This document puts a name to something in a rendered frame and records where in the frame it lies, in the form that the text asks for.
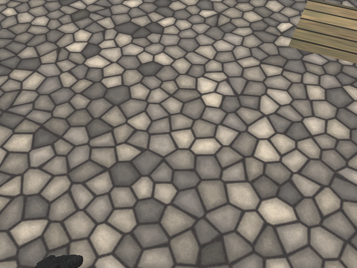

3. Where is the robot left hand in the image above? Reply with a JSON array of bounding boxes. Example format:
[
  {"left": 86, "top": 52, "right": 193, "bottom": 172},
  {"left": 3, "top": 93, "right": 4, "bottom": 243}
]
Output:
[{"left": 34, "top": 255, "right": 83, "bottom": 268}]

